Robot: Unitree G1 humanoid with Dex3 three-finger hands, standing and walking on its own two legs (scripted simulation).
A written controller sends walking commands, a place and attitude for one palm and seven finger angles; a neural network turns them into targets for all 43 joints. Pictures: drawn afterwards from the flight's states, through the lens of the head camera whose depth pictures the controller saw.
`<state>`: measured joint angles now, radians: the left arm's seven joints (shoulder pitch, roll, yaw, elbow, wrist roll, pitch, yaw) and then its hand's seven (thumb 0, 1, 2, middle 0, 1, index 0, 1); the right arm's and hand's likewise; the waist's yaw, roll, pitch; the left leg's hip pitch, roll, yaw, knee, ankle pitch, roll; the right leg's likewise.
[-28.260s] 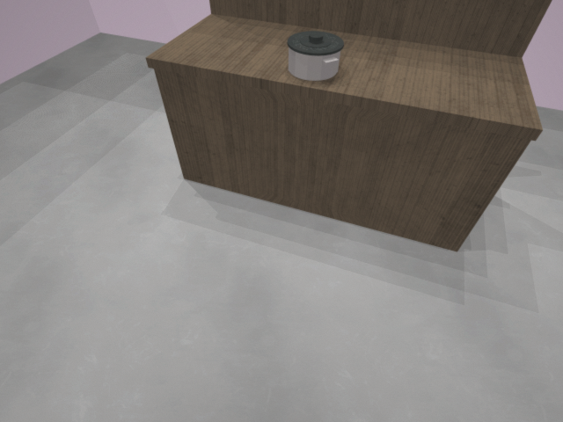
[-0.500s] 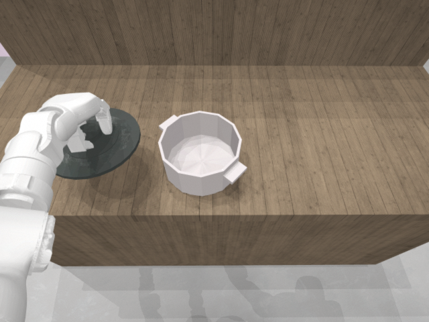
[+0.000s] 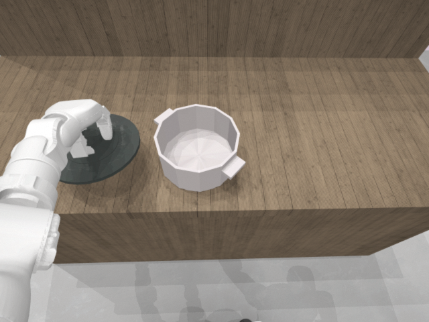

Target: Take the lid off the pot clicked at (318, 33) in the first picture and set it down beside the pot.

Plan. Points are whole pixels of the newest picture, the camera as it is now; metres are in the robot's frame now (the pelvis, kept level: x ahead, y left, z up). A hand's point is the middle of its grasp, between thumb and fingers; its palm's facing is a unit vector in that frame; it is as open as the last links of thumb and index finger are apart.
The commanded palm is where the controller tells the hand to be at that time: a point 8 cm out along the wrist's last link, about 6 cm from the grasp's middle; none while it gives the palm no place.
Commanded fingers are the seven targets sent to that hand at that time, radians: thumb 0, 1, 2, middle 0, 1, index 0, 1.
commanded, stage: lower the lid onto the table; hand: left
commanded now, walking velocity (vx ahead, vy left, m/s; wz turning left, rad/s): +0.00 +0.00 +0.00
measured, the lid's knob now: (89, 138) +0.49 +0.24 +0.01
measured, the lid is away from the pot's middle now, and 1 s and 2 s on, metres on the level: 0.23 0.24 0.24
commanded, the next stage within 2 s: open the fingers wide in 1.00 s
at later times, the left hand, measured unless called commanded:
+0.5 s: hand (89, 147) +0.47 +0.24 +0.00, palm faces -0.50 -0.07 -0.87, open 7.3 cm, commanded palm +0.50 +0.25 +0.06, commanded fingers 0.00 0.59 1.06 -0.77 -1.01 -0.89 -1.07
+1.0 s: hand (93, 151) +0.48 +0.25 -0.02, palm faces -0.50 -0.06 -0.87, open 7.2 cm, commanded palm +0.51 +0.24 +0.03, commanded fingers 0.00 0.59 1.06 -0.77 -1.01 -0.89 -1.07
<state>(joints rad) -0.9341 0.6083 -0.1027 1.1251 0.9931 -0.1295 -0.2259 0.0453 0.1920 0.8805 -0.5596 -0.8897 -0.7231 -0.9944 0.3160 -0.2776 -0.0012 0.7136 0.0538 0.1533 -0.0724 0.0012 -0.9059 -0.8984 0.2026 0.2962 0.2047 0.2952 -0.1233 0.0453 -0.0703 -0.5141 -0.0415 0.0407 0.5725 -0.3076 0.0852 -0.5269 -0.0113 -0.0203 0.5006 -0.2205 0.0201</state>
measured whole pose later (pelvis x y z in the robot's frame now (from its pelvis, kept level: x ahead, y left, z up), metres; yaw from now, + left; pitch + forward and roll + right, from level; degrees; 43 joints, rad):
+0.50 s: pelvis +0.00 +0.00 -0.01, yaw -1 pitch +18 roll -3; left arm -0.92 0.65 -0.05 1.16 1.02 -0.16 -0.20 0.05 0.20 0.88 -0.56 -0.89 -0.72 -1.00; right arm 0.36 -0.27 0.00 0.72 0.04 0.16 -0.08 0.00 -0.91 -0.90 0.20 0.30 0.20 0.30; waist -0.15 0.04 -0.09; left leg -0.63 -0.02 0.04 0.67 -0.36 0.08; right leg -0.63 0.01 -0.02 0.57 -0.25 0.02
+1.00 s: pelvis +0.00 +0.00 -0.03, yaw -1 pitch +21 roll -4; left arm -0.98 0.66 -0.06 1.21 1.04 -0.14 -0.16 0.04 0.18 0.86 -0.57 -0.91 -0.74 -1.01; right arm 0.37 -0.27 0.00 0.71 0.04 0.17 -0.07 0.00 -0.91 -0.90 0.20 0.30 0.21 0.30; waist -0.17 0.04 -0.11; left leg -0.77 -0.01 0.03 0.80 -0.40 0.09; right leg -0.77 0.01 -0.03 0.68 -0.29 0.02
